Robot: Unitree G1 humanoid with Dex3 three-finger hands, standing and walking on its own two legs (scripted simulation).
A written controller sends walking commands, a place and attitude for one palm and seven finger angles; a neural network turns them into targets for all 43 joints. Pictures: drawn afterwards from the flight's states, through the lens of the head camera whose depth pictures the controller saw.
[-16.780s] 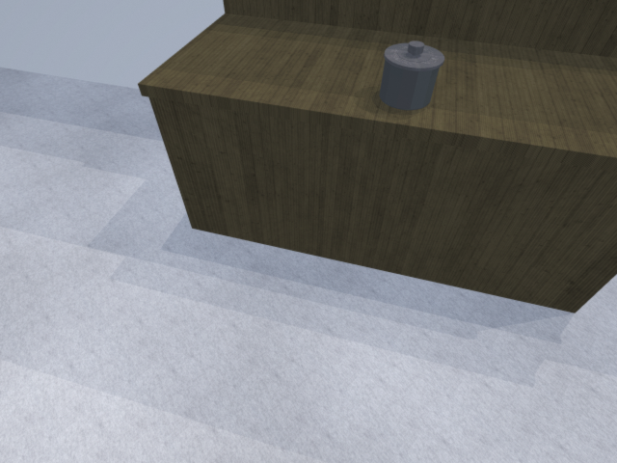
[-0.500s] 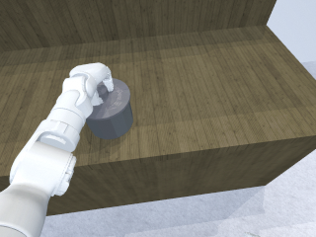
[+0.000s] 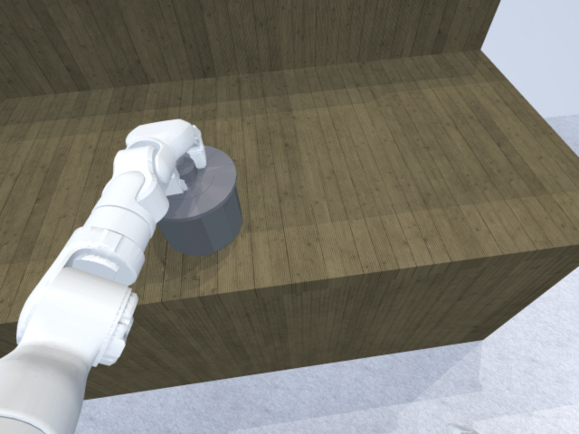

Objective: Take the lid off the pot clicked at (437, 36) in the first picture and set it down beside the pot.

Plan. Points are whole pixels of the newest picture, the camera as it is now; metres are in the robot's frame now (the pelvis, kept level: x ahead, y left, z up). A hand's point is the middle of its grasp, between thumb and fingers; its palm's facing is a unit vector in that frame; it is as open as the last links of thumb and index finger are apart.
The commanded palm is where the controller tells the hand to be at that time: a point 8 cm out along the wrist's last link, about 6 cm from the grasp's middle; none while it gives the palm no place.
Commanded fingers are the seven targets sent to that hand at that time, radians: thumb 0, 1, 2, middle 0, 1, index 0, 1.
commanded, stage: close the fingers and squeeze the knob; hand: left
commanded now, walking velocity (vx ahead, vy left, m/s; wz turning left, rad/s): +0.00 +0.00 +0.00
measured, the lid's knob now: (183, 170) +0.50 +0.17 +0.07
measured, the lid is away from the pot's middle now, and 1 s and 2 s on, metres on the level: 0.00 0.01 0.00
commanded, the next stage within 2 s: lift the lid straight up in 0.26 s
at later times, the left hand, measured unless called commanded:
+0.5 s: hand (172, 178) +0.46 +0.17 +0.09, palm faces -0.35 -0.10 -0.93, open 7.3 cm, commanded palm +0.46 +0.18 +0.16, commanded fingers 0.00 0.81 0.85 -1.11 -1.15 -0.77 -1.04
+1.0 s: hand (164, 158) +0.47 +0.17 +0.13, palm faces -0.34 -0.10 -0.94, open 6.6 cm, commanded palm +0.47 +0.18 +0.20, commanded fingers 0.00 0.81 0.85 -1.12 -1.16 -0.77 -1.04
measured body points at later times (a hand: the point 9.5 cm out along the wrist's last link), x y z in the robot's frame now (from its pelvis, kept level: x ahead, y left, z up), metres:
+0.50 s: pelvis +0.00 +0.00 +0.00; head +0.05 -0.02 +0.45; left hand +0.47 +0.17 +0.15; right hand +0.09 -0.26 -0.14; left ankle -0.04 +0.10 -0.74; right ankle +0.01 -0.16 -0.74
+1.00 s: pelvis +0.00 +0.00 +0.00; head +0.05 -0.02 +0.45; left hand +0.48 +0.18 +0.18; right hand +0.10 -0.26 -0.14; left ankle -0.04 +0.10 -0.74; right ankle +0.01 -0.16 -0.74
